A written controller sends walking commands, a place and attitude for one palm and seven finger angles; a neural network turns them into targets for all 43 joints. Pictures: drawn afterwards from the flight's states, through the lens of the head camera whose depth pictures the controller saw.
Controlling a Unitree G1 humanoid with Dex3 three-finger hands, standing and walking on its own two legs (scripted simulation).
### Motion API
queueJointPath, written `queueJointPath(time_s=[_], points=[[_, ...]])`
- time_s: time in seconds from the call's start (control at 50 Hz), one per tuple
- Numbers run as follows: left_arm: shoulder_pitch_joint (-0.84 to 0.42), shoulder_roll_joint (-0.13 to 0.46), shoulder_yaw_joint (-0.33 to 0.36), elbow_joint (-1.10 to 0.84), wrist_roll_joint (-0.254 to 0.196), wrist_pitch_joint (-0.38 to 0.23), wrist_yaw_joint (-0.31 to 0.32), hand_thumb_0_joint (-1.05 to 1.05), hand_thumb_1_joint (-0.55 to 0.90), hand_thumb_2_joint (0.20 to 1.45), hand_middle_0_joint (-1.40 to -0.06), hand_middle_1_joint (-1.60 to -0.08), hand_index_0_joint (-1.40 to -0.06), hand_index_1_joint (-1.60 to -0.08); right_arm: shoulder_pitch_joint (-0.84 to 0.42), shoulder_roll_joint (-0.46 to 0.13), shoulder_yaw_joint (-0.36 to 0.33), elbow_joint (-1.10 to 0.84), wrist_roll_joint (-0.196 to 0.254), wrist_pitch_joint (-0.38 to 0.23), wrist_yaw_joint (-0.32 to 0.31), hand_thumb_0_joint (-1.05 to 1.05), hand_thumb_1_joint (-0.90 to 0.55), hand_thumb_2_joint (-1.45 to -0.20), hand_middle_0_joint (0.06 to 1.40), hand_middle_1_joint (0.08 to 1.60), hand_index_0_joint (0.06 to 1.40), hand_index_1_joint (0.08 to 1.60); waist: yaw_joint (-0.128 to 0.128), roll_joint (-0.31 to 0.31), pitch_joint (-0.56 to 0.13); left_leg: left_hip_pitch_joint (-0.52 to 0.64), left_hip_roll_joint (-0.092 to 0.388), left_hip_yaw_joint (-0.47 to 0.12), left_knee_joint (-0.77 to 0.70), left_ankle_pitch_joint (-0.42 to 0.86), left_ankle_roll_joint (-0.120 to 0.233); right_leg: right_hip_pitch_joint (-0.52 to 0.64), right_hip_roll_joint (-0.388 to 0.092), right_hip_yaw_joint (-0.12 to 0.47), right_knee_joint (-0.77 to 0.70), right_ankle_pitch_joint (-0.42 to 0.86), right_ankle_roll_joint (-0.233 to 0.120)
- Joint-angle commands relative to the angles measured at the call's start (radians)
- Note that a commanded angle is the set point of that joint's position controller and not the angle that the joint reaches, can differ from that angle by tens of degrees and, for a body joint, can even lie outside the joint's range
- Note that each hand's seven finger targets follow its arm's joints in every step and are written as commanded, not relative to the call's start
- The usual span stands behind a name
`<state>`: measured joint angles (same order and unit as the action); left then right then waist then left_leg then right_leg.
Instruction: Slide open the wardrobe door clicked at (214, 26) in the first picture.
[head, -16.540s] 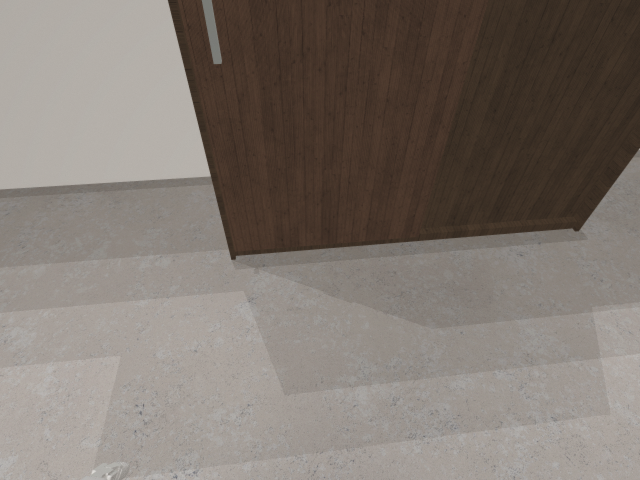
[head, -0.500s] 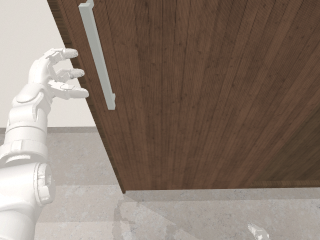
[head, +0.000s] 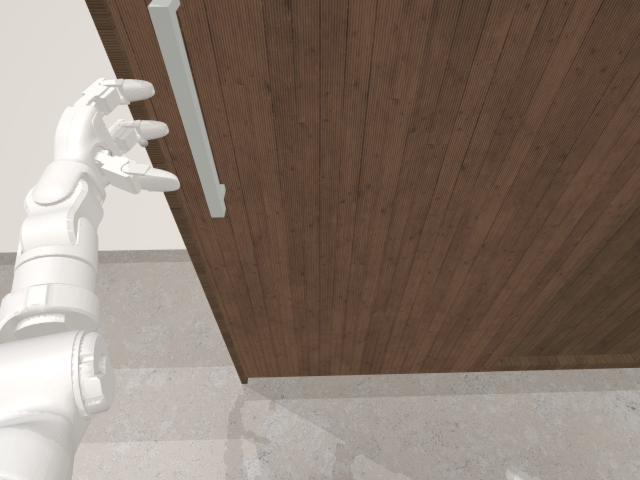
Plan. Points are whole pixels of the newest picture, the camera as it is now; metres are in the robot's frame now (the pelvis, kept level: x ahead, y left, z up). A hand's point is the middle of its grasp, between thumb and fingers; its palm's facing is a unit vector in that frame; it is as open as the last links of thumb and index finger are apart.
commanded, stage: move the hooked fingers beside the handle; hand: left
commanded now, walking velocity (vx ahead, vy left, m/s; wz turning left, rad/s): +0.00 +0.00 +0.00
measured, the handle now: (198, 123) +0.50 +0.16 +0.20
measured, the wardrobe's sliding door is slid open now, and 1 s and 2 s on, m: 0.00 0.00 0.00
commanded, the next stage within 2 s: feel for the door with the fingertips in 1.20 s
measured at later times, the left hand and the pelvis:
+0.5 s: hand (132, 154) +0.43 +0.22 +0.20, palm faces +0.05 -1.00 +0.01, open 13.9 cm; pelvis +0.00 +0.00 +0.00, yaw +0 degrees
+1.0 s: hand (146, 154) +0.44 +0.21 +0.20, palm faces +0.05 -1.00 +0.02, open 13.9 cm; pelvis +0.00 +0.01 +0.00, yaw +0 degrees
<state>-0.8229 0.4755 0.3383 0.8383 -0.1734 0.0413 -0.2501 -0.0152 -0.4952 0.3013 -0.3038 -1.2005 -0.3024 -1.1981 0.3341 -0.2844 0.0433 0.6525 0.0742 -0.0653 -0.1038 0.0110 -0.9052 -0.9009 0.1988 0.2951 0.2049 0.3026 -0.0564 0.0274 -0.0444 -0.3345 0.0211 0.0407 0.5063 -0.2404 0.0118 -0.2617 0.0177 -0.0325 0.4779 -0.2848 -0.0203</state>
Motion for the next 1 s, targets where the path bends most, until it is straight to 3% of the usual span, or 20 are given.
queueJointPath(time_s=[0.0,0.06,0.08,0.14,0.18,0.24,0.32,0.36,0.42,0.48,0.5,0.52,0.54,0.56,0.6,0.7,0.78,0.84,0.9,0.98], points=[[-0.454,0.264,0.035,-0.164,-0.018,-0.022,-0.011,0.0,-0.5,0.3,-0.3,-1.2,-0.3,-1.2,-0.025,-0.142,-0.052,-0.109,0.009,-0.036,-0.006,0.0,-0.9,-0.9,0.2,0.3,0.2,0.3,0.011,0.018,-0.289,0.223,-0.013,-0.048,-0.019,0.261,0.036,0.013,-0.001,0.007,-0.052,0.348,-0.003],[-0.426,0.229,0.001,-0.088,-0.02,0.033,-0.022,0.0,-0.5,0.3,-0.3,-1.2,-0.3,-1.2,-0.021,-0.15,-0.053,-0.114,0.013,-0.026,-0.007,0.0,-0.9,-0.9,0.2,0.3,0.2,0.3,0.003,-0.035,-0.209,0.169,-0.015,-0.04,-0.024,0.214,0.04,-0.016,-0.007,0.005,-0.063,0.324,0.003],[-0.433,0.272,0.03,-0.091,-0.015,0.037,-0.019,0.0,-0.5,0.3,-0.3,-1.2,-0.3,-1.2,-0.016,-0.152,-0.056,-0.114,0.012,-0.024,-0.007,0.0,-0.9,-0.9,0.2,0.3,0.2,0.3,0.008,-0.034,-0.219,0.167,-0.015,-0.044,-0.024,0.21,0.039,-0.014,-0.008,0.008,-0.063,0.315,0.002],[-0.466,0.282,0.038,-0.188,-0.023,-0.003,-0.009,0.0,-0.5,0.3,-0.3,-1.2,-0.3,-1.2,-0.018,-0.148,-0.059,-0.131,0.007,-0.022,-0.008,0.0,-0.9,-0.9,0.2,0.3,0.2,0.3,0.009,-0.037,-0.285,0.193,-0.017,-0.044,-0.013,0.251,0.041,0.026,-0.008,0.012,-0.053,0.346,0.0],[-0.53,0.302,0.057,-0.32,-0.023,-0.053,-0.003,0.0,-0.5,0.3,-0.3,-1.2,-0.3,-1.2,-0.029,-0.142,-0.06,-0.141,0.002,-0.029,-0.006,0.0,-0.9,-0.9,0.2,0.3,0.2,0.3,0.014,0.023,-0.384,0.271,-0.014,-0.052,-0.006,0.309,0.039,0.044,-0.004,0.02,-0.04,0.385,-0.003],[-0.568,0.245,0.011,-0.411,-0.038,-0.09,-0.001,0.0,-0.5,0.3,-0.3,-1.2,-0.3,-1.2,-0.033,-0.135,-0.06,-0.134,0.002,-0.041,-0.007,0.0,-0.9,-0.9,0.2,0.3,0.2,0.3,-0.002,0.046,-0.436,0.357,-0.006,-0.063,0.009,0.382,0.037,0.033,0.003,0.011,-0.035,0.404,-0.004],[-0.443,0.245,0.04,-0.309,-0.038,-0.016,-0.009,0.0,-0.5,0.3,-0.3,-1.2,-0.3,-1.2,-0.053,-0.135,-0.054,-0.119,0.008,-0.039,-0.004,0.0,-0.9,-0.9,0.2,0.3,0.2,0.3,0.021,0.047,-0.34,0.293,-0.01,-0.056,-0.012,0.337,0.033,0.025,0.002,0.004,-0.046,0.388,-0.008],[-0.363,0.233,0.028,-0.222,-0.033,0.041,-0.012,0.0,-0.5,0.3,-0.3,-1.2,-0.3,-1.2,-0.055,-0.139,-0.05,-0.12,0.013,-0.027,-0.002,0.0,-0.9,-0.9,0.2,0.3,0.2,0.3,0.025,0.005,-0.255,0.217,-0.015,-0.043,-0.022,0.29,0.036,0.025,-0.004,0.0,-0.053,0.38,-0.004],[-0.311,0.26,0.047,-0.175,-0.024,0.089,-0.011,0.0,-0.5,0.3,-0.3,-1.2,-0.3,-1.2,-0.051,-0.145,-0.053,-0.135,0.014,-0.014,-0.002,0.0,-0.9,-0.9,0.2,0.3,0.2,0.3,0.036,-0.043,-0.217,0.168,-0.017,-0.043,-0.029,0.25,0.035,0.02,-0.008,0.0,-0.059,0.354,-0.002],[-0.429,0.277,0.047,-0.273,-0.028,0.044,-0.001,0.0,-0.5,0.3,-0.3,-1.2,-0.3,-1.2,-0.061,-0.14,-0.055,-0.145,0.01,-0.013,-0.006,0.0,-0.9,-0.9,0.2,0.3,0.2,0.3,0.014,-0.035,-0.258,0.205,-0.015,-0.049,-0.026,0.244,0.038,0.016,-0.007,0.008,-0.062,0.337,0.0],[-0.455,0.247,0.019,-0.306,-0.031,0.022,-0.004,0.0,-0.5,0.3,-0.3,-1.2,-0.3,-1.2,-0.067,-0.137,-0.054,-0.15,0.01,-0.017,-0.007,0.0,-0.9,-0.9,0.2,0.3,0.2,0.3,0.006,-0.026,-0.28,0.228,-0.015,-0.049,-0.023,0.239,0.039,0.011,-0.006,0.012,-0.063,0.325,0.0],[-0.499,0.289,0.051,-0.341,-0.034,-0.006,0.0,0.0,-0.5,0.3,-0.3,-1.2,-0.3,-1.2,-0.064,-0.138,-0.054,-0.146,0.009,-0.02,-0.011,0.0,-0.9,-0.9,0.2,0.3,0.2,0.3,0.007,-0.022,-0.309,0.243,-0.014,-0.055,-0.019,0.243,0.039,0.021,-0.005,0.017,-0.062,0.323,-0.002],[-0.529,0.261,0.016,-0.37,-0.042,-0.031,-0.003,0.0,-0.5,0.3,-0.3,-1.2,-0.3,-1.2,-0.07,-0.136,-0.051,-0.147,0.008,-0.023,-0.015,0.0,-0.9,-0.9,0.2,0.3,0.2,0.3,-0.008,-0.017,-0.312,0.26,-0.014,-0.049,-0.015,0.249,0.045,0.022,-0.006,0.019,-0.065,0.327,0.001],[-0.587,0.301,0.043,-0.402,-0.042,-0.052,-0.003,0.0,-0.5,0.3,-0.3,-1.2,-0.3,-1.2,-0.07,-0.137,-0.052,-0.137,0.006,-0.028,-0.016,0.0,-0.9,-0.9,0.2,0.3,0.2,0.3,-0.008,0.025,-0.347,0.288,-0.014,-0.058,-0.013,0.249,0.042,0.019,-0.003,0.024,-0.065,0.323,-0.001],[-0.607,0.274,0.022,-0.391,-0.04,-0.069,-0.01,0.0,-0.5,0.3,-0.3,-1.2,-0.3,-1.2,-0.065,-0.134,-0.049,-0.122,0.005,-0.039,-0.018,0.0,-0.9,-0.9,0.2,0.3,0.2,0.3,-0.015,0.061,-0.382,0.329,-0.013,-0.065,-0.008,0.274,0.037,0.007,-0.002,0.019,-0.06,0.329,-0.004],[-0.515,0.202,-0.031,-0.197,-0.034,0.003,-0.022,0.0,-0.5,0.3,-0.3,-1.2,-0.3,-1.2,-0.057,-0.135,-0.044,-0.097,0.012,-0.041,-0.016,0.0,-0.9,-0.9,0.2,0.3,0.2,0.3,-0.009,0.079,-0.272,0.257,-0.016,-0.067,-0.024,0.211,0.029,-0.041,-0.005,0.002,-0.071,0.266,-0.009],[-0.418,0.189,-0.021,-0.116,-0.038,0.051,-0.021,0.0,-0.5,0.3,-0.3,-1.2,-0.3,-1.2,-0.043,-0.144,-0.05,-0.111,0.011,-0.032,-0.008,0.0,-0.9,-0.9,0.2,0.3,0.2,0.3,0.009,-0.013,-0.25,0.208,-0.017,-0.063,-0.027,0.211,0.031,-0.026,-0.006,-0.002,-0.068,0.28,-0.006],[-0.442,0.203,-0.003,-0.178,-0.045,0.015,-0.002,0.0,-0.5,0.3,-0.3,-1.2,-0.3,-1.2,-0.037,-0.142,-0.055,-0.124,0.005,-0.03,-0.004,0.0,-0.9,-0.9,0.2,0.3,0.2,0.3,0.012,-0.065,-0.277,0.209,-0.014,-0.064,-0.025,0.236,0.035,0.007,-0.006,-0.001,-0.063,0.298,-0.005],[-0.503,0.291,0.067,-0.294,-0.031,-0.042,0.023,0.0,-0.5,0.3,-0.3,-1.2,-0.3,-1.2,-0.046,-0.141,-0.055,-0.135,0.001,-0.032,-0.005,0.0,-0.9,-0.9,0.2,0.3,0.2,0.3,0.025,-0.033,-0.356,0.241,-0.011,-0.061,-0.028,0.256,0.035,0.045,-0.004,0.011,-0.052,0.318,-0.004],[-0.513,0.327,0.09,-0.33,-0.01,-0.072,0.039,0.0,-0.5,0.3,-0.3,-1.2,-0.3,-1.2,-0.052,-0.135,-0.052,-0.126,0.0,-0.037,-0.005,0.0,-0.9,-0.9,0.2,0.3,0.2,0.3,0.025,0.017,-0.359,0.262,-0.009,-0.053,-0.027,0.277,0.039,0.057,-0.002,0.02,-0.054,0.338,-0.003]])
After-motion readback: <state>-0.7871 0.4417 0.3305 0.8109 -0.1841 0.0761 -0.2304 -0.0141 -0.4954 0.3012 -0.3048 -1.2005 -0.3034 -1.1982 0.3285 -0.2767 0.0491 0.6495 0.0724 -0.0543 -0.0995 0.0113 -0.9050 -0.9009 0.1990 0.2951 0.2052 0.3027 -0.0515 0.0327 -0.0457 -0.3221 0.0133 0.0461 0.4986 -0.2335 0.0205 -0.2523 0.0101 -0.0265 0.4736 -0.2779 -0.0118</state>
